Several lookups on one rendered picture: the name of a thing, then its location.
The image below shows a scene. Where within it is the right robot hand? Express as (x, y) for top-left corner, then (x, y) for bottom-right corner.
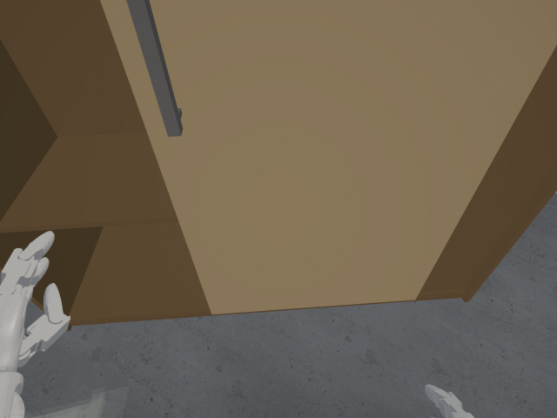
(425, 384), (474, 418)

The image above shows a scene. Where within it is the handle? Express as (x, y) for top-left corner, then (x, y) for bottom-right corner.
(126, 0), (183, 137)

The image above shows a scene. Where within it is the robot left forearm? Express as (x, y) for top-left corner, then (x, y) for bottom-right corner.
(0, 370), (24, 418)

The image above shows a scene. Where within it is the left robot hand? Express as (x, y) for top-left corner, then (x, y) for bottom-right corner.
(0, 231), (70, 371)

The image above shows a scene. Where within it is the wardrobe door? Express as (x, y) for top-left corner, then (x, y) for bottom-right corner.
(100, 0), (557, 314)
(420, 45), (557, 292)

